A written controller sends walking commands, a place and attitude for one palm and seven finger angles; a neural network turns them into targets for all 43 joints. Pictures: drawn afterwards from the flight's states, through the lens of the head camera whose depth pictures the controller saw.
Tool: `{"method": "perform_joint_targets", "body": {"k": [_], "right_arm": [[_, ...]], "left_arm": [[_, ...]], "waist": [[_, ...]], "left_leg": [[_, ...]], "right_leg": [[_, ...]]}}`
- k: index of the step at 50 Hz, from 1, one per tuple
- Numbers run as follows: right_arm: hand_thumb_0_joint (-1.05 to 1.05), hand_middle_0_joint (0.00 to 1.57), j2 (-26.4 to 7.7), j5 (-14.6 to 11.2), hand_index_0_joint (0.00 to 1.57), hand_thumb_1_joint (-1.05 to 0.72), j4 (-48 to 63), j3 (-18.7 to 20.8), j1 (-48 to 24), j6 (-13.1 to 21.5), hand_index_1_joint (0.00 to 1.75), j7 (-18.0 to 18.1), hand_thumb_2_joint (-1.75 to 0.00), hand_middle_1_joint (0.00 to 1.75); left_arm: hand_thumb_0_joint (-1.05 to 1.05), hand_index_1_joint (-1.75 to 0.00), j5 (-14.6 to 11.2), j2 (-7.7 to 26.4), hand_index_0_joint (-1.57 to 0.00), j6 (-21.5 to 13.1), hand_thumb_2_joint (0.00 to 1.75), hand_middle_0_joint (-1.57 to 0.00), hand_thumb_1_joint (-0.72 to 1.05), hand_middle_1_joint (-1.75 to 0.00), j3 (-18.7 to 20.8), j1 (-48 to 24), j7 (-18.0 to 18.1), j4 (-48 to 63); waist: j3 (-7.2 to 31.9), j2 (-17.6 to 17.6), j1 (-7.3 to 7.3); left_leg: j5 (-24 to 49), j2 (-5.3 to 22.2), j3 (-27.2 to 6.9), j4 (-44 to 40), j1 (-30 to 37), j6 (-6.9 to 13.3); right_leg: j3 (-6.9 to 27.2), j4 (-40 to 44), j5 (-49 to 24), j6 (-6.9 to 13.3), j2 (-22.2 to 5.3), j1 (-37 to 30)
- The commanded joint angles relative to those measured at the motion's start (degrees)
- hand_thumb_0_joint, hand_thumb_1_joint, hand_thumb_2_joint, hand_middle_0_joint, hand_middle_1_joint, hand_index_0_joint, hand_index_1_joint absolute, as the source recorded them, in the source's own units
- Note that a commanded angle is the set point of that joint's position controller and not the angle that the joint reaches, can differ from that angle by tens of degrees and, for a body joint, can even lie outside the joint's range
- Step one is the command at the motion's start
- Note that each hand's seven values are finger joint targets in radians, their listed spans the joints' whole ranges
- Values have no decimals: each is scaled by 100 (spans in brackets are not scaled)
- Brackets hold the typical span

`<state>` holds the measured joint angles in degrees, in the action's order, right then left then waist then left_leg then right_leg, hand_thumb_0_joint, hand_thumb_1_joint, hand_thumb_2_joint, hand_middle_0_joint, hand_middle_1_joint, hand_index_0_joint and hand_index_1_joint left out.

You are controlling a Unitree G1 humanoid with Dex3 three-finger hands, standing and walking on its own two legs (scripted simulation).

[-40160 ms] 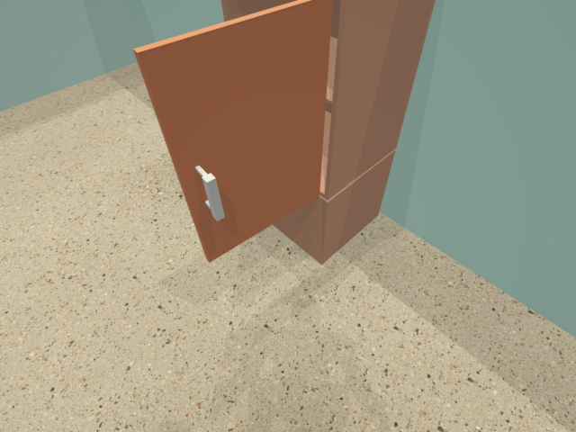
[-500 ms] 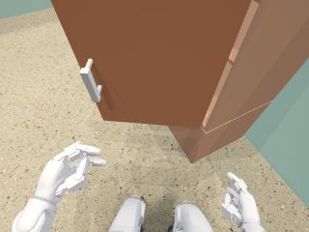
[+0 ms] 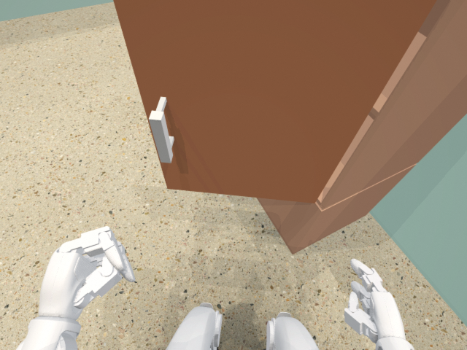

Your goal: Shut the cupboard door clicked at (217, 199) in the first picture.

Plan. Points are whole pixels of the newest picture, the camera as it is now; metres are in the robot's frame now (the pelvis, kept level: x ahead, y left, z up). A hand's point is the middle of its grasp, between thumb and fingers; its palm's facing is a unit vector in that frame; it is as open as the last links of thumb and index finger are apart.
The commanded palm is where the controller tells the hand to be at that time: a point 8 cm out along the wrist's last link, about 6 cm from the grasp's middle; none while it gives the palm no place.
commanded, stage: raise the hand and make a fist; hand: left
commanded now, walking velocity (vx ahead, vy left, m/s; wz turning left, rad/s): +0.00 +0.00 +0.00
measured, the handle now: (164, 131) +0.49 +0.19 +0.04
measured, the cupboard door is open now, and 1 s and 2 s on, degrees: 58 58 58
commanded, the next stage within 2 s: bring the fist close to the handle in 0.70 s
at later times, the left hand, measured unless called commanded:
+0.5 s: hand (139, 265) +0.23 +0.17 +0.04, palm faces -0.04 -1.00 -0.01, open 3.1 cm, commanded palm +0.22 +0.22 +0.05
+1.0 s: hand (149, 250) +0.26 +0.16 +0.05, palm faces -0.01 -1.00 -0.04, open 3.1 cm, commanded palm +0.25 +0.21 +0.05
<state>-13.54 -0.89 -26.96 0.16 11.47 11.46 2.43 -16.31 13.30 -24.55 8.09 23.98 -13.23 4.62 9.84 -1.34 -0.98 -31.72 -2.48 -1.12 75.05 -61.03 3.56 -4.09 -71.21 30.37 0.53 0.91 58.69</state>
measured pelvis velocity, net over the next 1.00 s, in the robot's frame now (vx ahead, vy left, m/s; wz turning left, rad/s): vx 0.01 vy -0.03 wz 0.01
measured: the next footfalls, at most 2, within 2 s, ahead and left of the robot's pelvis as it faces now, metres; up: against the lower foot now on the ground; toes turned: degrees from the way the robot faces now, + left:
none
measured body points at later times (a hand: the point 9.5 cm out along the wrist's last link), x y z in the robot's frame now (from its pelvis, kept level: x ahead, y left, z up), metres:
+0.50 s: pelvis +0.01 -0.02 +0.00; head +0.10 -0.01 +0.44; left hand +0.23 +0.22 +0.04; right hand +0.20 -0.25 -0.08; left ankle +0.04 +0.07 -0.62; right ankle +0.04 -0.12 -0.62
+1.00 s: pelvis +0.01 -0.03 -0.01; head +0.09 -0.03 +0.44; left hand +0.25 +0.21 +0.05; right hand +0.21 -0.27 -0.09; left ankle +0.04 +0.07 -0.62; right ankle +0.04 -0.12 -0.62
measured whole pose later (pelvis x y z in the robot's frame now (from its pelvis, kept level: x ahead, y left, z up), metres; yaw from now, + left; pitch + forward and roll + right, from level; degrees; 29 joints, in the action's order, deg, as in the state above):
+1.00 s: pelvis +0.01 -0.03 -0.01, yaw +0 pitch +19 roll -3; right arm -14.6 -1.3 -27.4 -1.0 12.6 7.6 3.1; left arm -16.8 14.0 -24.5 8.6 15.2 -15.5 -3.3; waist 10.4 -2.2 -0.9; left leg -33.5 -1.3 -2.7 76.8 -62.3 1.0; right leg -5.7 -73.8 32.6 3.3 2.2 60.6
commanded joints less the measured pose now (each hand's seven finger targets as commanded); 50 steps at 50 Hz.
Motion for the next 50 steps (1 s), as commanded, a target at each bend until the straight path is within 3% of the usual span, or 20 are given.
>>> {"method": "perform_joint_targets", "body": {"k": [1, 3, 7, 9, 11, 16, 20, 22, 23, 28, 34, 38, 40, 42, 46, 50], "right_arm": [[0, 20, -898, -25, 20, -90, 882, 304, 47, 117, 30, 16, -90, 30], [0, 20, -912, -32, 20, -90, 914, 290, 71, 102, 30, 40, -90, 30], [0, 20, -884, 15, 20, -90, 933, 246, 65, 119, 30, 78, -90, 30], [0, 20, -825, 24, 20, -90, 934, 234, 70, 131, 30, 57, -90, 30], [0, 20, -816, 41, 20, -90, 899, 231, 89, 126, 30, 38, -90, 30], [0, 20, -863, -23, 20, -90, 898, 247, 69, 46, 30, 1, -90, 30], [0, 20, -861, -61, 20, -90, 965, 274, 96, 8, 30, 41, -90, 30], [0, 20, -823, -45, 20, -90, 948, 262, 79, 9, 30, 75, -90, 30], [0, 20, -790, -44, 20, -90, 952, 255, 70, 11, 30, 79, -90, 30], [0, 20, -741, -4, 20, -90, 861, 241, 57, 22, 30, 67, -90, 30], [0, 20, -793, -58, 20, -90, 897, 273, 108, -86, 30, 62, -90, 30], [0, 20, -734, -64, 20, -90, 935, 252, 53, -117, 30, 91, -90, 30], [0, 20, -714, -57, 20, -90, 936, 238, 52, -127, 30, 100, -90, 30], [0, 20, -752, -29, 20, -90, 831, 224, 72, -118, 30, 124, -90, 30], [0, 20, -798, -37, 20, -90, 723, 197, 77, -87, 30, 121, -90, 30], [0, 20, -864, -76, 20, -90, 726, 205, 108, -83, 30, 127, -90, 30]], "left_arm": [[0, -150, 117, 378, -130, -5, 90, -130, 90, -150, -24, 33, -70, 802], [0, -150, 119, 470, -130, 45, 90, -130, 90, -150, 25, -155, -178, 733], [0, -150, -4, 839, -130, -173, 90, -130, 90, -150, 426, -634, -170, 1187], [0, -150, -82, 783, -130, -322, 90, -130, 90, -150, 478, -544, -154, 1310], [0, -150, -128, 751, -130, -416, 90, -130, 90, -150, 499, -424, -146, 1283], [0, -150, -71, 569, -130, -137, 90, -130, 90, -150, 217, -186, -297, 801], [0, -150, -152, 712, -130, 89, 90, -130, 90, -150, 412, -164, -354, 786], [0, -150, -205, 872, -130, 26, 90, -130, 90, -150, 607, -264, -289, 877], [0, -150, -249, 778, -130, -59, 90, -130, 90, -150, 585, -264, -266, 939], [0, -150, -182, 732, -130, -438, 90, -130, 90, -150, 508, -325, -89, 1009], [0, -150, -116, 675, -130, -193, 90, -130, 90, -150, 342, -121, -259, 616], [0, -150, -206, 811, -130, -196, 90, -130, 90, -150, 539, -292, -261, 859], [0, -150, -216, 748, -130, -279, 90, -130, 90, -150, 528, -346, -206, 855], [0, -150, -179, 903, -130, -392, 90, -130, 90, -150, 613, -885, -135, 830], [0, -150, -93, 723, -130, -450, 90, -130, 90, -150, 358, -1434, -175, 384], [0, -150, -93, 725, -130, -225, 90, -130, 90, -150, 220, -1796, -320, 239]], "waist": [[967, -259, 165], [946, -151, 192], [1282, -479, 77], [1502, -622, 5], [1636, -547, -9], [1340, -365, 96], [1483, 10, 61], [1537, 73, 22], [1573, 109, 6], [1466, -171, 27], [1367, 165, 116], [1506, 83, 37], [1377, 167, 66], [1301, 78, 166], [1177, -6, 267], [1513, -79, 248]], "left_leg": [[816, 290, -815, -1755, 1306, -501], [816, 267, -778, -1677, 1240, -473], [1015, 227, -737, -1556, 1373, -495], [1416, 226, -694, -1494, 1572, -547], [1605, 225, -644, -1399, 1558, -542], [1331, 211, -530, -1371, 1193, -429], [1353, 161, -406, -1280, 957, -311], [1371, 146, -353, -1161, 787, -269], [1397, 138, -299, -1120, 752, -264], [1362, 151, -239, -986, 655, -253], [1211, 149, -192, -962, 477, -203], [1234, 137, -157, -899, 405, -203], [1168, 147, -159, -876, 371, -204], [1129, 166, -178, -787, 340, -188], [889, 172, -196, -797, 345, -179], [935, 171, -217, -937, 583, -157]], "right_leg": [[-130, 774, -552, 186, 135, -406], [-111, 807, -576, 199, 148, -449], [-52, 718, -672, 252, 175, -522], [-51, 676, -851, 270, 171, -576], [-40, 655, -954, 258, 175, -641], [8, 817, -874, 222, 163, -742], [132, 916, -1001, 191, 138, -1129], [237, 921, -1016, 202, 134, -1282], [309, 938, -1056, 184, 108, -1384], [417, 886, -1003, 194, 74, -1243], [571, 1070, -955, 119, 26, -1393], [729, 1101, -1046, 91, -25, -1629], [745, 1134, -963, 81, -28, -1559], [722, 1079, -853, 106, 12, -1346], [666, 1092, -423, 134, 36, -1021], [601, 1122, -524, 133, 42, -1136]]}}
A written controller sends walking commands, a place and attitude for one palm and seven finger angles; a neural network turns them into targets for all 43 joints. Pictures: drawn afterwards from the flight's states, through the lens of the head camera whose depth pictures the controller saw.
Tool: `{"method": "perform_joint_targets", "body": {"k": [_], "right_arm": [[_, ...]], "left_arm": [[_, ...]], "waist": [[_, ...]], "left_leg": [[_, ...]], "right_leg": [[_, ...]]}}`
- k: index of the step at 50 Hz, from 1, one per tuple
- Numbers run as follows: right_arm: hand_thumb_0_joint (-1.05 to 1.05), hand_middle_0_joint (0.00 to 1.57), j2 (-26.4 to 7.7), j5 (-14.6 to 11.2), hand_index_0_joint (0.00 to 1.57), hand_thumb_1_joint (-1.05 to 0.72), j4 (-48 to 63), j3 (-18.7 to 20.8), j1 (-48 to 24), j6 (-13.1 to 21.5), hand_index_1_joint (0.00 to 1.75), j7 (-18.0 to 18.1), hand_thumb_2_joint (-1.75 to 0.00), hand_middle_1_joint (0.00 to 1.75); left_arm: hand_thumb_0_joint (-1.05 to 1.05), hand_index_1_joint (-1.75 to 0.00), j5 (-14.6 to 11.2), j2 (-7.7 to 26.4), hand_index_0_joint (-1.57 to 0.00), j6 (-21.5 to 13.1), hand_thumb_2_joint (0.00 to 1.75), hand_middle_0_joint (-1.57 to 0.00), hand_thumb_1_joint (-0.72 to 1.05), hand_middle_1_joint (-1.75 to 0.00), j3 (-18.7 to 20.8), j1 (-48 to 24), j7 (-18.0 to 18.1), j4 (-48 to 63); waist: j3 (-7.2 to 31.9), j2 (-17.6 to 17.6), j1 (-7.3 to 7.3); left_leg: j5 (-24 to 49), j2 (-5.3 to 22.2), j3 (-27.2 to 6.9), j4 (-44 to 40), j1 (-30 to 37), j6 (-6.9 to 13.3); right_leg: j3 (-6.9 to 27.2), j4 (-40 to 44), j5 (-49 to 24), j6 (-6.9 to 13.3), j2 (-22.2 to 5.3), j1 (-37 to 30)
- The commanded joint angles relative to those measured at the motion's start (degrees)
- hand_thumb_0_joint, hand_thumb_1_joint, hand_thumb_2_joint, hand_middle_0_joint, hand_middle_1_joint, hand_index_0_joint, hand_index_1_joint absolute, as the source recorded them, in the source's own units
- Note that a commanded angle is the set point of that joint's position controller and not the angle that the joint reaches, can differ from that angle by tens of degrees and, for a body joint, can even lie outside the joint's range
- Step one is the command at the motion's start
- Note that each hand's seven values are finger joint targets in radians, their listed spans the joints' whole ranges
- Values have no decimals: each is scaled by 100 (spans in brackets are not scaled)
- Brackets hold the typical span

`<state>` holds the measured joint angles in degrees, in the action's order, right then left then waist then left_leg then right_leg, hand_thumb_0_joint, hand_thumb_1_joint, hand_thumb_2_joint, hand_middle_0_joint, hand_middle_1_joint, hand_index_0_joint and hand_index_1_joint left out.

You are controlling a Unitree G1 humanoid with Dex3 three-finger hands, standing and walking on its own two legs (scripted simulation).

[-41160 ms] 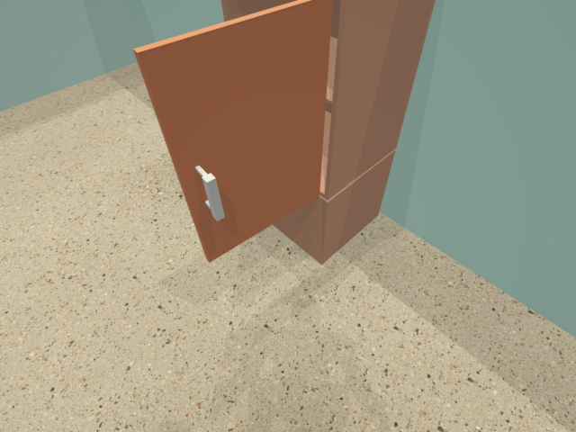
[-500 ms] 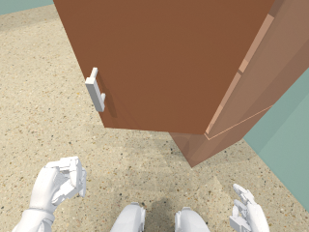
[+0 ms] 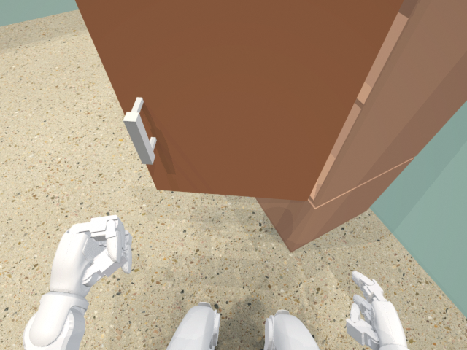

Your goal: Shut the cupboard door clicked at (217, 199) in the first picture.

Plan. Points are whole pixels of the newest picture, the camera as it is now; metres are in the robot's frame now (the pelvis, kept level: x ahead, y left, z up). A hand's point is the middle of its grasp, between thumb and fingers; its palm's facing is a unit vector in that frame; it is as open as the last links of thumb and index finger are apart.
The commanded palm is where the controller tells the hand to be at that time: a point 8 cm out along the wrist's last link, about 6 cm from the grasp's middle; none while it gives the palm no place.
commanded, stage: bring the fist close to the handle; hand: left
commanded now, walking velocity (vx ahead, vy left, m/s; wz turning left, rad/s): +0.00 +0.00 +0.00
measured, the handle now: (143, 132) +0.49 +0.22 +0.05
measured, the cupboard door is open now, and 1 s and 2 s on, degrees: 58 58 51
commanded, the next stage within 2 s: push the door shut along its arc in 1.20 s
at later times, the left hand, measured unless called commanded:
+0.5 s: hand (139, 207) +0.33 +0.19 +0.05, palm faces -0.04 -1.00 -0.01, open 3.1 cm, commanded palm +0.32 +0.24 +0.06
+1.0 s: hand (148, 175) +0.38 +0.18 +0.06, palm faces -0.02 -1.00 -0.04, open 3.1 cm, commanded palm +0.36 +0.24 +0.06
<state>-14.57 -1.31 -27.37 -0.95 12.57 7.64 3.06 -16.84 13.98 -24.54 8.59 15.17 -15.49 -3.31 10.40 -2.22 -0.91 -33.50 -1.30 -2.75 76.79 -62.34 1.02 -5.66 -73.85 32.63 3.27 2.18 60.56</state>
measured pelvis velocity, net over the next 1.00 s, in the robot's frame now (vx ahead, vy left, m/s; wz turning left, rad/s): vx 0.01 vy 0.01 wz -0.03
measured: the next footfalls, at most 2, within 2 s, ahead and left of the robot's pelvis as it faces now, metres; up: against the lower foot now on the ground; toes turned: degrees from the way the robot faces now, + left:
none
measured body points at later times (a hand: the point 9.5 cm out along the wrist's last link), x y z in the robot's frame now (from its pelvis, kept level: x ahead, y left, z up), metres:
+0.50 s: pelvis +0.00 +0.01 +0.01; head +0.10 +0.02 +0.45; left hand +0.32 +0.24 +0.05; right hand +0.15 -0.24 -0.09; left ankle +0.03 +0.11 -0.61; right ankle +0.03 -0.09 -0.61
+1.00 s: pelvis +0.01 +0.01 +0.02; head +0.11 +0.01 +0.46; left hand +0.38 +0.24 +0.06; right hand +0.12 -0.25 -0.10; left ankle +0.03 +0.11 -0.61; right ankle +0.03 -0.09 -0.61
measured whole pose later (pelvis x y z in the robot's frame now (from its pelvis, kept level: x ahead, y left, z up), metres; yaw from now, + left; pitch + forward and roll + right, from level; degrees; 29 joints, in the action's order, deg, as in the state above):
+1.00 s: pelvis +0.01 +0.01 +0.02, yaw -2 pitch +21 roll -1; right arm -14.8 -1.2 -33.5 0.0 15.2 1.9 1.0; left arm -12.4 15.3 -26.6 12.9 -16.5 -12.6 -33.9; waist 9.7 -1.7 2.2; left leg -31.3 -1.1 0.2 70.6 -60.3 1.9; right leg -2.5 -68.9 30.1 2.2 2.4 59.9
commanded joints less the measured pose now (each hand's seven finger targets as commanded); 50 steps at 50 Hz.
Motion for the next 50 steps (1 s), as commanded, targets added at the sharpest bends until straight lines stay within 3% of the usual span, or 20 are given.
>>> {"method": "perform_joint_targets", "body": {"k": [1, 4, 7, 8, 11, 12, 17, 20, 22, 25, 34, 37, 40, 43, 44, 45, 46, 47, 50], "right_arm": [[0, 20, -766, -37, 20, -90, 762, 321, 15, 290, 30, 64, -90, 30], [0, 20, -744, -33, 20, -90, 746, 313, 18, 240, 30, 52, -90, 30], [0, 20, -740, -25, 20, -90, 740, 303, 17, 164, 30, 28, -90, 30], [0, 20, -718, -18, 20, -90, 721, 292, -21, 149, 30, 7, -90, 30], [0, 20, -742, -12, 20, -90, 626, 302, 18, 110, 30, -18, -90, 30], [0, 20, -766, -5, 20, -90, 613, 307, 60, 109, 30, -11, -90, 30], [0, 20, -841, -2, 20, -90, 487, 322, 114, 94, 30, 5, -90, 30], [0, 20, -846, -14, 20, -90, 379, 335, 120, 77, 30, 31, -90, 30], [0, 20, -856, 9, 20, -90, 325, 330, 138, 79, 30, 32, -90, 30], [0, 20, -845, 17, 20, -90, 254, 345, 153, 49, 30, -12, -90, 30], [0, 20, -870, -20, 20, -90, 166, 384, 342, -172, 30, -102, -90, 30], [0, 20, -889, -2, 20, -90, 99, 362, 379, -216, 30, -68, -90, 30], [0, 20, -854, 26, 20, -90, 11, 344, 355, -222, 30, -60, -90, 30], [0, 20, -870, 53, 20, -90, 25, 376, 403, -233, 30, -97, -90, 30], [0, 20, -847, 51, 20, -90, 54, 390, 392, -244, 30, -129, -90, 30], [0, 20, -843, 47, 20, -90, 67, 393, 428, -268, 30, -160, -90, 30], [0, 20, -837, 27, 20, -90, 76, 388, 425, -293, 30, -178, -90, 30], [0, 20, -855, 13, 20, -90, 58, 395, 476, -314, 30, -173, -90, 30], [0, 20, -849, -40, 20, -90, 109, 395, 441, -409, 30, -166, -90, 30]], "left_arm": [[0, -150, -50, 763, -130, -161, 90, -130, 90, -150, 284, -930, -89, 1039], [0, -150, -57, 912, -130, -7, 90, -130, 90, -150, 501, -1035, 1, 991], [0, -150, -43, 985, -130, 22, 90, -130, 90, -150, 689, -1124, 179, 750], [0, -150, -10, 811, -130, 5, 90, -130, 90, -150, 532, -1340, 224, 711], [0, -150, 53, 702, -130, -54, 90, -130, 90, -150, 454, -1602, 305, 278], [0, -150, 52, 712, -130, -92, 90, -130, 90, -150, 437, -1721, 303, 246], [0, -150, 159, 722, -130, -192, 90, -130, 90, -150, 253, -2453, 192, -117], [0, -150, 172, 909, -130, -268, 90, -130, 90, -150, 485, -2970, 228, -389], [0, -150, 167, 1014, -130, -348, 90, -130, 90, -150, 567, -3320, 279, -296], [0, -150, 204, 972, -130, -387, 90, -130, 90, -150, 593, -3386, 361, -448], [0, -150, 377, 681, -130, -159, 90, -130, 90, -150, 292, -3815, 384, -1413], [0, -150, 389, 905, -130, -272, 90, -130, 90, -150, 504, -4532, 490, -1724], [0, -150, 468, 1034, -130, -513, 90, -130, 90, -150, 644, -5101, 560, -1943], [0, -150, 476, 1280, -130, -704, 90, -130, 90, -150, 901, -4739, 509, -1900], [0, -150, 448, 1117, -130, -740, 90, -130, 90, -150, 753, -4603, 449, -1741], [0, -150, 426, 1119, -130, -710, 90, -130, 90, -150, 773, -4303, 402, -1801], [0, -150, 403, 1043, -130, -665, 90, -130, 90, -150, 673, -4269, 343, -1834], [0, -150, 367, 1097, -130, -601, 90, -130, 90, -150, 721, -4201, 294, -1990], [0, -150, 312, 1079, -130, -438, 90, -130, 90, -150, 741, -4084, 197, -2114]], "waist": [[1626, -5, 174], [1853, -30, 78], [1673, 66, 26], [1643, -24, 87], [1353, 86, 180], [1411, 196, 209], [1429, 71, 321], [1569, 118, 287], [1838, -214, 245], [2153, -280, 196], [1822, 66, 346], [1593, 286, 444], [1791, 63, 424], [2473, -174, 181], [2689, -334, 178], [2750, -261, 115], [2653, -243, 173], [2545, -12, 230], [2058, 219, 244]], "left_leg": [[1192, 50, -61, -1156, 770, 90], [1490, 51, -44, -1236, 907, 82], [1557, 52, -48, -1351, 895, 64], [1519, 43, -30, -1363, 939, 63], [1309, 56, -43, -1420, 892, 50], [1365, 61, -58, -1403, 888, 69], [1258, 79, -92, -1453, 1016, 74], [1257, 85, -96, -1485, 1080, 56], [1492, 84, -133, -1498, 1307, 20], [1860, 117, -157, -1547, 1663, -48], [2014, 162, -135, -1656, 1665, -48], [1649, 132, -125, -1625, 1370, 4], [1568, 113, -75, -1552, 1340, 3], [2147, 106, -51, -1515, 1689, -41], [2434, 113, -27, -1507, 1906, -56], [2581, 119, -10, -1525, 1927, -62], [2534, 119, 18, -1541, 1859, -48], [2520, 124, 8, -1528, 1716, -9], [2080, 102, 96, -1639, 1289, 39]], "right_leg": [[742, 1362, -853, -134, -84, -1455], [691, 1296, -1301, -136, -83, -1690], [600, 1280, -1387, -117, -51, -1714], [570, 1275, -1382, -136, -69, -1609], [550, 1357, -1150, -141, -64, -1418], [555, 1350, -1216, -135, -58, -1487], [536, 1376, -1123, -125, -62, -1292], [543, 1364, -1115, -121, -66, -1309], [491, 1249, -1317, -88, -55, -1282], [434, 1191, -1627, -94, -63, -1283], [381, 1316, -1847, -131, -60, -1258], [433, 1381, -1605, -138, -55, -1238], [506, 1321, -1555, -142, -80, -1215], [529, 1177, -2060, -95, -76, -1516], [526, 1164, -2292, -108, -80, -1557], [531, 1182, -2432, -113, -74, -1700], [544, 1235, -2440, -132, -72, -1721], [548, 1258, -2498, -140, -47, -1792], [618, 1429, -2294, -175, -78, -1911]]}}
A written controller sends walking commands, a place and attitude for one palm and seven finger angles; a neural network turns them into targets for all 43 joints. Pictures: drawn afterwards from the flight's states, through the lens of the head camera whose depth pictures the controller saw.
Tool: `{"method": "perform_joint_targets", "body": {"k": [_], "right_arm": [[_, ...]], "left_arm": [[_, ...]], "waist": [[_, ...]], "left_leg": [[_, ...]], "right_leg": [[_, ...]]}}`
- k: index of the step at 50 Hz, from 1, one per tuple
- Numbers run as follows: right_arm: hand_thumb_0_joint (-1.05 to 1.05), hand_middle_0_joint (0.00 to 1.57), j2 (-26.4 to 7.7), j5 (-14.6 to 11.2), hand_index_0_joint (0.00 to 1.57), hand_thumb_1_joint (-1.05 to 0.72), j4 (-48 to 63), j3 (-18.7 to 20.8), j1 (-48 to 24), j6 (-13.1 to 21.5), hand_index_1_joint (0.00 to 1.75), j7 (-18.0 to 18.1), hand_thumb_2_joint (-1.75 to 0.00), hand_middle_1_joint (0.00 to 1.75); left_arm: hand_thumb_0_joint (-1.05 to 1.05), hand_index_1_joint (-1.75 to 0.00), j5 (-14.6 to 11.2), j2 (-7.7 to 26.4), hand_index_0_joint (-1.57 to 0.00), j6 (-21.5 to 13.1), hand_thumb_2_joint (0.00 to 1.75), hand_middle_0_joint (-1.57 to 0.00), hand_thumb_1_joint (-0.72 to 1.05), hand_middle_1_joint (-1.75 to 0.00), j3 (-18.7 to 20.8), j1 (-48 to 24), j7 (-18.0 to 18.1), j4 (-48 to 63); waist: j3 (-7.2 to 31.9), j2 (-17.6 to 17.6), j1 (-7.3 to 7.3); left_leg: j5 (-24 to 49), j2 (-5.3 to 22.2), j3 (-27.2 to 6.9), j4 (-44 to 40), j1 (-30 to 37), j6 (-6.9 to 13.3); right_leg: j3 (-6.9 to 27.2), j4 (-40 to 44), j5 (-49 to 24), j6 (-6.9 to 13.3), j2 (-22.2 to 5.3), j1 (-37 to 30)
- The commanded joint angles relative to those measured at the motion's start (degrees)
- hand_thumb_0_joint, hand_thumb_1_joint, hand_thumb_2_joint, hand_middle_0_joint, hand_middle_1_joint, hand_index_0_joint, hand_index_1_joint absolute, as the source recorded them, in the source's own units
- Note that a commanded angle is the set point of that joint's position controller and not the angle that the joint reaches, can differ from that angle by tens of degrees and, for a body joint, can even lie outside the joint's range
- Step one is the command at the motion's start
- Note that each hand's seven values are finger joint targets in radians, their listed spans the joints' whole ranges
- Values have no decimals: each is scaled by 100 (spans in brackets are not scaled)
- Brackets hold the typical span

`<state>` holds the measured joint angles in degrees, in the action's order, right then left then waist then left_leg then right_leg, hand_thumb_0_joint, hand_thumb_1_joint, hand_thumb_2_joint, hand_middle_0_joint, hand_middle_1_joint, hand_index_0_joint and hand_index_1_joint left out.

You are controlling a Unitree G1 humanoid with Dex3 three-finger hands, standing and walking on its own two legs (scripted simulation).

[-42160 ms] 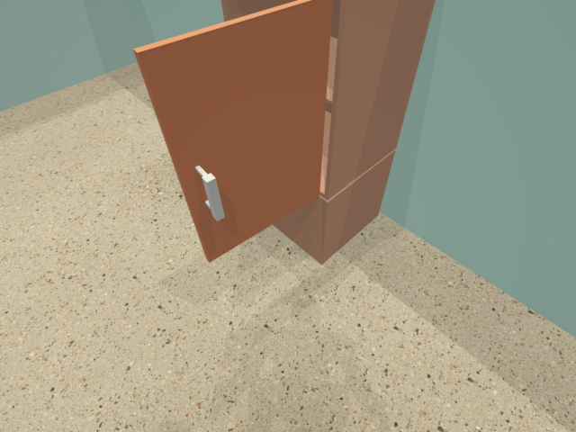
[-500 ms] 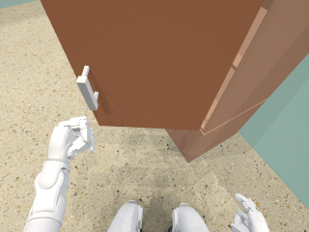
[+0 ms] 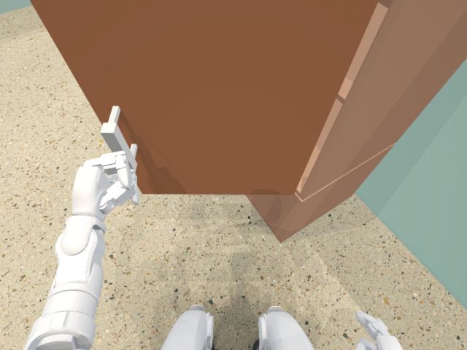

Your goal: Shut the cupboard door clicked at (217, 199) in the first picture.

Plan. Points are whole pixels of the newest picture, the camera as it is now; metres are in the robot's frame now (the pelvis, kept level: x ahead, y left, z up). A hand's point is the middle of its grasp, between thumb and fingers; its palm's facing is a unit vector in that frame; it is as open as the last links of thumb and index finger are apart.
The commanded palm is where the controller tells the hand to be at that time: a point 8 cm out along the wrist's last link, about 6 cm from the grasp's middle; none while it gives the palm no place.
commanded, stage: bring the fist close to the handle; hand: left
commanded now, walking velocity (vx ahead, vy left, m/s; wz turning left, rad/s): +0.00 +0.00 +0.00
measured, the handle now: (123, 141) +0.47 +0.22 +0.03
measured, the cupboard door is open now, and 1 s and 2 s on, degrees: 58 51 39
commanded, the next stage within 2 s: push the door shut along its arc in 0.20 s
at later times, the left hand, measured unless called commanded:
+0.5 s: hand (128, 186) +0.38 +0.19 +0.03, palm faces -0.01 -1.00 -0.02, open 3.1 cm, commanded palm +0.37 +0.24 +0.04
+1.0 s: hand (142, 155) +0.44 +0.18 +0.03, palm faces -0.17 -0.98 -0.03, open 3.1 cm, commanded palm +0.44 +0.22 +0.04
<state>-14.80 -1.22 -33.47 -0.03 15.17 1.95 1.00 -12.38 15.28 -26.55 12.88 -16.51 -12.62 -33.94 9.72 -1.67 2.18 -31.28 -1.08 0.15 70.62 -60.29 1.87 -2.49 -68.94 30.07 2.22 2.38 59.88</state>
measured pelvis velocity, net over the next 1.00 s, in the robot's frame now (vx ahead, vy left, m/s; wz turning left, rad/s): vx -0.02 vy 0.01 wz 0.01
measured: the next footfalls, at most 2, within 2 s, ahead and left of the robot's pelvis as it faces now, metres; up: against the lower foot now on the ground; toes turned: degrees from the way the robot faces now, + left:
none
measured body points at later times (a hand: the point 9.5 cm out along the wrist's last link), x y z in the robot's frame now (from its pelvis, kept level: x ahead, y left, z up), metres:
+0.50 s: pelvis -0.01 -0.01 +0.00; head +0.10 +0.00 +0.43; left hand +0.37 +0.25 +0.03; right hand +0.13 -0.26 -0.11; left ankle +0.02 +0.10 -0.63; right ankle +0.02 -0.10 -0.63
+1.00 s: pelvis -0.02 +0.01 -0.02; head +0.11 +0.02 +0.42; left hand +0.44 +0.23 +0.04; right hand +0.05 -0.26 -0.13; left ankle +0.02 +0.10 -0.63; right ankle +0.02 -0.10 -0.63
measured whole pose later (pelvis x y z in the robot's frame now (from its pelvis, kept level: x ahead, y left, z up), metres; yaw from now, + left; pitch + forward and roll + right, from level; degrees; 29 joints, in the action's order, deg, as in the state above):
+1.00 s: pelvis -0.02 +0.01 -0.02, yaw +0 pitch +24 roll -3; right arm -16.2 -2.0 -37.2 -1.1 17.5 1.6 1.6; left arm -10.9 23.3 -26.5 13.8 -42.9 -22.5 -60.2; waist 8.7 -2.2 5.5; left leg -30.6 -1.4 -1.2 74.7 -67.9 2.5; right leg -4.1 -71.4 29.2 1.7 2.0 66.2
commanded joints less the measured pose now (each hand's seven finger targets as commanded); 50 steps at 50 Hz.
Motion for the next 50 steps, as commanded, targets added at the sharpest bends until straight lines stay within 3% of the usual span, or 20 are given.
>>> {"method": "perform_joint_targets", "body": {"k": [1, 3, 6, 7, 8, 10, 12, 14, 19, 22, 25, 27, 32, 35, 37, 38, 39, 43, 45, 50], "right_arm": [[0, 20, -823, -64, 20, -90, 721, 299, 171, 145, 30, 53, -90, 30], [0, 20, -834, -65, 20, -90, 673, 283, 143, 162, 30, 102, -90, 30], [0, 20, -815, -37, 20, -90, 629, 293, 119, 203, 30, 151, -90, 30], [0, 20, -815, -13, 20, -90, 616, 289, 128, 232, 30, 167, -90, 30], [0, 20, -814, 1, 20, -90, 563, 300, 124, 252, 30, 163, -90, 30], [0, 20, -814, 7, 20, -90, 543, 303, 128, 275, 30, 144, -90, 30], [0, 20, -835, 4, 20, -90, 529, 311, 159, 277, 30, 133, -90, 30], [0, 20, -832, -32, 20, -90, 558, 300, 117, 237, 30, 123, -90, 30], [0, 20, -857, -91, 20, -90, 575, 246, 90, 148, 30, 196, -90, 30], [0, 20, -864, -71, 20, -90, 539, 240, 142, 201, 30, 244, -90, 30], [0, 20, -858, -54, 20, -90, 422, 219, 178, 244, 30, 244, -90, 30], [0, 20, -908, -55, 20, -90, 344, 233, 282, 257, 30, 230, -90, 30], [0, 20, -993, -103, 20, -90, 385, 234, 422, 174, 30, 163, -90, 30], [0, 20, -1000, -114, 20, -90, 341, 246, 478, 141, 30, 153, -90, 30], [0, 20, -1039, -107, 20, -90, 347, 235, 531, 144, 30, 164, -90, 30], [0, 20, -1026, -106, 20, -90, 318, 236, 521, 144, 30, 157, -90, 30], [0, 20, -1014, -105, 20, -90, 264, 236, 565, 146, 30, 154, -90, 30], [0, 20, -1092, -77, 20, -90, 128, 264, 691, 166, 30, 135, -90, 30], [0, 20, -1126, -73, 20, -90, 60, 269, 773, 153, 30, 125, -90, 30], [0, 20, -1157, -64, 20, -90, -8, 234, 908, 112, 30, 114, -90, 30]], "left_arm": [[0, -150, -145, 844, -130, -196, 90, -130, 90, -150, 211, -1047, -104, 867], [0, -150, -200, 956, -130, -251, 90, -130, 90, -150, 333, -1479, -93, 819], [0, -150, -202, 1115, -130, -528, 90, -130, 90, -150, 505, -1706, -69, 930], [0, -150, -188, 1104, -130, -636, 90, -130, 90, -150, 411, -1944, -82, 1085], [0, -150, -167, 1188, -130, -729, 90, -130, 90, -150, 493, -1932, -94, 1100], [0, -150, -141, 1107, -130, -814, 90, -130, 90, -150, 370, -1785, -157, 1139], [0, -150, -161, 1092, -130, -734, 90, -130, 90, -150, 343, -1628, -231, 939], [0, -150, -174, 1078, -130, -579, 90, -130, 90, -150, 352, -1393, -306, 708], [0, -150, -173, 1426, -130, -277, 90, -130, 90, -150, 533, -2179, -410, 251], [0, -150, -195, 1642, -130, -470, 90, -130, 90, -150, 642, -2931, -463, 437], [0, -150, -177, 1578, -130, -636, 90, -130, 90, -150, 510, -3249, -622, 185], [0, -150, -157, 1578, -130, -602, 90, -130, 90, -150, 414, -3403, -760, -89], [0, -150, -161, 1687, -130, -201, 90, -130, 90, -150, 479, -3232, -1032, -733], [0, -150, -157, 1642, -130, -176, 90, -130, 90, -150, 397, -3867, -1054, -704], [0, -150, -173, 1894, -130, -272, 90, -130, 90, -150, 562, -4122, -1043, -656], [0, -150, -142, 1825, -130, -311, 90, -130, 90, -150, 507, -4219, -1033, -785], [0, -150, -101, 1669, -130, -349, 90, -130, 90, -150, 326, -4485, -1025, -830], [0, -150, 46, 1671, -130, -459, 90, -130, 90, -150, 177, -4990, -1011, -1037], [0, -150, 120, 1559, -130, -431, 90, -130, 90, -150, 3, -5241, -1016, -1198], [0, -150, 181, 1818, -130, -292, 90, -130, 90, -150, 152, -5632, -1040, -1624]], "waist": [[1897, 318, 34], [1698, 372, 98], [1915, 282, 53], [2046, 117, 105], [2264, -43, 20], [2443, -241, -1], [2353, -187, 44], [2240, -23, -16], [1716, 242, 156], [2062, 52, 188], [2379, -201, 208], [2440, -300, 284], [2365, -217, 234], [2335, -124, 369], [2420, -89, 365], [2416, -244, 364], [2363, -206, 495], [2537, -536, 560], [2512, -509, 685], [2554, -486, 773]], "left_leg": [[1648, 85, -198, -1056, 1000, -29], [1321, 68, -192, -996, 797, -2], [1324, 61, -166, -883, 802, 8], [1403, 51, -176, -828, 885, 21], [1512, 63, -204, -834, 1042, -16], [1746, 76, -230, -836, 1298, -42], [1710, 80, -231, -824, 1257, -27], [1585, 69, -199, -874, 1054, -23], [1044, 68, -170, -822, 527, 27], [1181, 76, -208, -697, 696, 39], [1393, 93, -255, -633, 939, 1], [1482, 111, -331, -623, 1115, -6], [1544, 113, -358, -677, 1007, -7], [1523, 135, -426, -680, 1124, 1], [1561, 131, -454, -644, 1090, 8], [1513, 133, -459, -656, 1166, -17], [1446, 146, -483, -644, 1206, -2], [1409, 172, -643, -667, 1583, -54], [1415, 197, -743, -694, 1734, -67], [1458, 182, -734, -603, 1554, -30]], "right_leg": [[293, 1020, -1848, -84, -102, -1759], [369, 1082, -1498, -93, -121, -1658], [455, 1025, -1495, -80, -142, -1716], [464, 957, -1591, -77, -131, -1689], [441, 879, -1684, -56, -137, -1688], [378, 802, -1863, -35, -125, -1608], [375, 840, -1826, -45, -104, -1557], [419, 906, -1754, -62, -123, -1683], [586, 1114, -1149, -95, -162, -1604], [586, 979, -1262, -59, -136, -1593], [516, 829, -1488, -42, -119, -1463], [436, 768, -1512, -22, -85, -1215], [360, 771, -1543, -7, -86, -1162], [313, 785, -1478, -19, -88, -986], [306, 734, -1454, 9, -65, -1002], [297, 726, -1373, 7, -74, -859], [272, 732, -1281, -10, -70, -693], [192, 677, -1026, 31, -52, -231], [138, 670, -978, 34, -39, 5], [141, 662, -1001, 36, -22, -6]]}}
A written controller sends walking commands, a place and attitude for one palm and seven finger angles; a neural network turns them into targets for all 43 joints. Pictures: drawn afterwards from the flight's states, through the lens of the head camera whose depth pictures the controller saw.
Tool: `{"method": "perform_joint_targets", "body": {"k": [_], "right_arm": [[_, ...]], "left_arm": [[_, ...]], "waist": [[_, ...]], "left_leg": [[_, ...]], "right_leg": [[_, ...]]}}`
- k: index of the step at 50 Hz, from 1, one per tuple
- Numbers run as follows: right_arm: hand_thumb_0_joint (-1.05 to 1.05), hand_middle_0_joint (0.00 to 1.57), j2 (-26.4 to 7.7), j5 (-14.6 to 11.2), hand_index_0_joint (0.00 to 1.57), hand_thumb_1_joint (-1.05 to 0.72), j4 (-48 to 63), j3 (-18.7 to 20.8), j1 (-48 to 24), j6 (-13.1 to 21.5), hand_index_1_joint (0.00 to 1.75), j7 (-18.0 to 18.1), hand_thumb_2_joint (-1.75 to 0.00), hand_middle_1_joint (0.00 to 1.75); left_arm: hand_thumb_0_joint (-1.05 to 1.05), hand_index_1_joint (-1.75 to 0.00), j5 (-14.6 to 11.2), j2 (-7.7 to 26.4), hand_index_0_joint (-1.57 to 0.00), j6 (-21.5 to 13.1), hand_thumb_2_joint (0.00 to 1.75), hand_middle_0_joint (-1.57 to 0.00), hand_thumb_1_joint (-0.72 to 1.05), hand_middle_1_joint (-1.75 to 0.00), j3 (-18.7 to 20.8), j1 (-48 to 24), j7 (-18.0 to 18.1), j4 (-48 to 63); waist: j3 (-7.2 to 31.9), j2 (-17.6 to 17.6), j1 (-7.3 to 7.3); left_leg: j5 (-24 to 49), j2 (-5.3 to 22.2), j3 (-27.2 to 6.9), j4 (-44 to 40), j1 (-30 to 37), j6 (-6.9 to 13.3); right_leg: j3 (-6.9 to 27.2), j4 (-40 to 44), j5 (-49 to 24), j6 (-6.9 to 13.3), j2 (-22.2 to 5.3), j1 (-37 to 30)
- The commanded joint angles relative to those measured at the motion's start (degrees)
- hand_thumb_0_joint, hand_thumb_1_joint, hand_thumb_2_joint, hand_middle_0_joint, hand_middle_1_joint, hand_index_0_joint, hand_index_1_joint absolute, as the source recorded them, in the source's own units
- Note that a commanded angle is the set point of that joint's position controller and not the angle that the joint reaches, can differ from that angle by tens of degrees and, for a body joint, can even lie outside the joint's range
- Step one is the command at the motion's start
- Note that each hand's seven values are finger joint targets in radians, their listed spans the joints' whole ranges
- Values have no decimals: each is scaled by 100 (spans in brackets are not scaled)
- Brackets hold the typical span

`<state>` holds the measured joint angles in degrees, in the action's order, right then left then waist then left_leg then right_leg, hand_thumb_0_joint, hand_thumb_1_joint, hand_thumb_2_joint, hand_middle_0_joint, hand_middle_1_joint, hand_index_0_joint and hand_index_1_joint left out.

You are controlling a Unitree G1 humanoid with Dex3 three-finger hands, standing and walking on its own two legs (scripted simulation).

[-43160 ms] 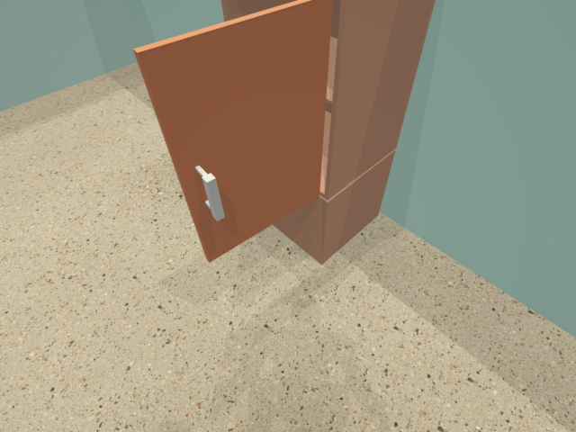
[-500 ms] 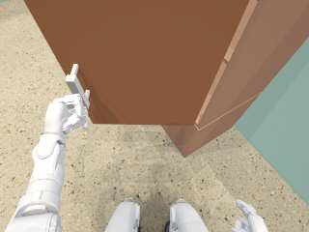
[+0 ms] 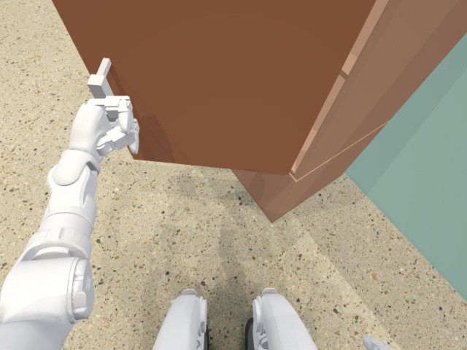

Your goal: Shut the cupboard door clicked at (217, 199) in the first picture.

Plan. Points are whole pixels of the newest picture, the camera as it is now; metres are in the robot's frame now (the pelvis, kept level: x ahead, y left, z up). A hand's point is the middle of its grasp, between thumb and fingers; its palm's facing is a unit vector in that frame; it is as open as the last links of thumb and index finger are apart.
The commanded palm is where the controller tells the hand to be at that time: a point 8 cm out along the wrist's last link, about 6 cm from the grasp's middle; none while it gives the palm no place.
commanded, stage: push the door shut along its arc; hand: left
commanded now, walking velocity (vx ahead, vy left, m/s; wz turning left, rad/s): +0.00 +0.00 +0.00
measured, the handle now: (112, 97) +0.54 +0.21 +0.05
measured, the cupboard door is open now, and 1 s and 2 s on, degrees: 51 39 31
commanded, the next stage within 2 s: pull the fist back off the door in 1.18 s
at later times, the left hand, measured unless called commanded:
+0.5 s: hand (152, 102) +0.52 +0.14 +0.05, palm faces -0.30 -0.95 -0.03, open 3.1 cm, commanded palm +0.53 +0.18 +0.05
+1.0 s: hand (172, 84) +0.56 +0.11 +0.06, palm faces -0.39 -0.92 -0.03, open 2.9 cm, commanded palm +0.58 +0.13 +0.05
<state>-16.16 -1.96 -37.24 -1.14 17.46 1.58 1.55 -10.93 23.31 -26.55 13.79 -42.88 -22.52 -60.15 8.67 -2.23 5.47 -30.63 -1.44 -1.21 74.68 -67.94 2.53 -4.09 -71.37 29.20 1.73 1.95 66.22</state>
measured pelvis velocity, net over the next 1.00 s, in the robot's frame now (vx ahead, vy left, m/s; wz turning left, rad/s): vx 0.00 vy -0.01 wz -0.05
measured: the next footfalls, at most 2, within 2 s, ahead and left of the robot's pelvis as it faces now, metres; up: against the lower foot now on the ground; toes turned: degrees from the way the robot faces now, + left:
none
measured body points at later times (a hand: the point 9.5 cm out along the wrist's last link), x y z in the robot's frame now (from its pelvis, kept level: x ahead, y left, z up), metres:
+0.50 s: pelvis +0.00 +0.00 -0.01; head +0.16 +0.01 +0.41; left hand +0.53 +0.19 +0.06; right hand +0.02 -0.27 -0.12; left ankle +0.04 +0.09 -0.62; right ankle +0.04 -0.11 -0.62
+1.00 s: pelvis +0.00 -0.01 -0.02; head +0.19 +0.01 +0.39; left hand +0.58 +0.16 +0.06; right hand -0.01 -0.28 -0.13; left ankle +0.04 +0.09 -0.62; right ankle +0.04 -0.11 -0.62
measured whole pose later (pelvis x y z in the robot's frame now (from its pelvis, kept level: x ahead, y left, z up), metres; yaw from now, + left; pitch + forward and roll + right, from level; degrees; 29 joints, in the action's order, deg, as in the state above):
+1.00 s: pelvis +0.00 -0.01 -0.02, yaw -3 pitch +31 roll -5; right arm -16.0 -0.5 -36.7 -3.6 20.5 2.0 1.2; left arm -4.4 35.5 -15.7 15.3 -67.7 -30.0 -72.5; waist 7.7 -3.6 13.3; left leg -33.0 0.9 -1.8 80.6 -78.3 2.0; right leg -4.9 -75.7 30.1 2.4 4.2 76.6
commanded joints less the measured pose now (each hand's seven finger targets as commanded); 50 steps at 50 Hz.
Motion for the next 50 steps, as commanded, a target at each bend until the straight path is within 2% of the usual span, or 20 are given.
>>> {"method": "perform_joint_targets", "body": {"k": [1, 3, 4, 8, 11, 14, 17, 19, 20, 21, 22, 26, 29, 31, 37, 40, 45, 46, 48, 50], "right_arm": [[0, 20, -1041, 9, 20, -90, 373, 339, 696, 134, 30, 55, -90, 30], [0, 20, -1052, 29, 20, -90, 370, 316, 730, 127, 30, 54, -90, 30], [0, 20, -1037, 30, 20, -90, 379, 312, 739, 120, 30, 37, -90, 30], [0, 20, -1070, 60, 20, -90, 390, 316, 844, 85, 30, 4, -90, 30], [0, 20, -1051, 35, 20, -90, 406, 282, 879, 16, 30, -20, -90, 30], [0, 20, -1075, 42, 20, -90, 430, 242, 933, 1, 30, -9, -90, 30], [0, 20, -1043, 53, 20, -90, 460, 246, 992, 10, 30, -21, -90, 30], [0, 20, -1074, 62, 20, -90, 414, 231, 1015, -20, 30, -18, -90, 30], [0, 20, -1064, 52, 20, -90, 404, 238, 1026, -16, 30, -22, -90, 30], [0, 20, -1088, 71, 20, -90, 381, 235, 1069, -13, 30, -14, -90, 30], [0, 20, -1073, 65, 20, -90, 399, 237, 1089, 7, 30, -19, -90, 30], [0, 20, -1113, 65, 20, -90, 333, 229, 1139, 10, 30, 12, -90, 30], [0, 20, -1121, 85, 20, -90, 325, 235, 1199, 27, 30, 13, -90, 30], [0, 20, -1126, 101, 20, -90, 307, 214, 1233, 44, 30, 24, -90, 30], [0, 20, -1090, 128, 20, -90, 315, 177, 1311, 80, 30, 11, -90, 30], [0, 20, -1104, 124, 20, -90, 337, 169, 1308, 61, 30, 19, -90, 30], [0, 20, -1120, 134, 20, -90, 277, 184, 1359, 103, 30, 39, -90, 30], [0, 20, -1139, 144, 20, -90, 238, 176, 1410, 109, 30, 59, -90, 30], [0, 20, -1141, 149, 20, -90, 176, 187, 1403, 161, 30, 63, -90, 30], [0, 20, -1166, 161, 20, -90, 101, 173, 1446, 204, 30, 84, -90, 30]], "left_arm": [[0, -150, 55, 1148, -130, -261, 90, -130, 90, -150, 168, -2988, -54, 888], [0, -150, 99, 1344, -130, -279, 90, -130, 90, -150, 266, -3229, -61, 856], [0, -150, 123, 1162, -130, -274, 90, -130, 90, -150, 84, -3302, -88, 883], [0, -150, 109, 1407, -130, -271, 90, -130, 90, -150, 278, -3342, -196, 863], [0, -150, 137, 1425, -130, -98, 90, -130, 90, -150, 281, -3301, -276, 467], [0, -150, 183, 1813, -130, 7, 90, -130, 90, -150, 582, -3504, -255, 271], [0, -150, 217, 1702, -130, -7, 90, -130, 90, -150, 431, -3738, -319, 447], [0, -150, 291, 1821, -130, 47, 90, -130, 90, -150, 427, -3803, -359, 313], [0, -150, 282, 1666, -130, 95, 90, -130, 90, -150, 295, -3911, -397, 294], [0, -150, 305, 1826, -130, 108, 90, -130, 90, -150, 378, -4042, -417, 358], [0, -150, 269, 1732, -130, 114, 90, -130, 90, -150, 307, -4121, -464, 414], [0, -150, 310, 1926, -130, 292, 90, -130, 90, -150, 355, -4422, -562, 320], [0, -150, 294, 2043, -130, 348, 90, -130, 90, -150, 473, -4466, -579, 420], [0, -150, 329, 2221, -130, 419, 90, -130, 90, -150, 580, -4639, -562, 348], [0, -150, 470, 2430, -130, 486, 90, -130, 90, -150, 681, -4783, -527, 279], [0, -150, 528, 2440, -130, 637, 90, -130, 90, -150, 652, -4613, -598, -42], [0, -150, 551, 2165, -130, 750, 90, -130, 90, -150, 328, -5035, -706, -115], [0, -150, 566, 2329, -130, 751, 90, -130, 90, -150, 402, -5217, -709, -70], [0, -150, 562, 2024, -130, 754, 90, -130, 90, -150, 115, -5519, -757, -22], [0, -150, 564, 2020, -130, 831, 90, -130, 90, -150, 79, -5679, -784, -142]], "waist": [[2641, -414, 431], [2761, -595, 422], [2788, -659, 485], [3088, -701, 465], [2761, -469, 547], [2665, -408, 567], [2920, -586, 621], [2905, -695, 654], [2881, -668, 744], [2953, -756, 728], [3083, -839, 755], [3180, -773, 850], [3448, -974, 786], [3403, -815, 850], [3416, -917, 847], [3197, -663, 919], [3106, -758, 1099], [3111, -693, 1129], [3186, -1025, 1209], [3166, -991, 1271]], "left_leg": [[1315, 221, -589, -1006, 2241, -94], [1450, 224, -607, -965, 2284, -107], [1476, 228, -622, -963, 2372, -109], [1936, 252, -618, -852, 2495, -116], [1742, 246, -551, -807, 2098, -68], [1583, 240, -493, -721, 1741, -17], [1815, 227, -466, -609, 1835, -1], [1845, 264, -506, -582, 1884, -26], [1832, 265, -496, -538, 1879, -6], [1932, 277, -517, -516, 1938, -18], [2032, 264, -530, -479, 2046, -10], [2012, 282, -529, -378, 1932, 11], [2300, 289, -557, -369, 2203, -17], [2193, 290, -535, -307, 1962, 14], [2354, 287, -502, -221, 1857, 13], [2150, 287, -409, -172, 1459, 44], [2023, 298, -439, -105, 1502, 64], [2011, 306, -453, -78, 1450, 76], [2072, 313, -512, -60, 1765, 58], [2016, 332, -566, -29, 1796, 61]], "right_leg": [[296, 900, -855, 88, 22, -640], [294, 838, -905, 107, 32, -605], [286, 841, -911, 104, 36, -512], [293, 789, -1220, 110, 53, -626], [311, 826, -1167, 85, 82, -704], [351, 807, -1087, 82, 94, -771], [384, 749, -1293, 85, 102, -756], [360, 718, -1264, 82, 114, -620], [370, 734, -1270, 70, 121, -535], [349, 696, -1317, 79, 114, -529], [344, 667, -1360, 87, 133, -459], [349, 647, -1394, 66, 138, -466], [319, 624, -1549, 80, 143, -460], [336, 606, -1528, 64, 153, -533], [328, 510, -1720, 81, 183, -586], [376, 562, -1707, 39, 186, -698], [362, 589, -1533, 32, 200, -382], [360, 572, -1529, 33, 206, -409], [312, 549, -1442, 56, 201, -54], [267, 540, -1301, 55, 210, 111]]}}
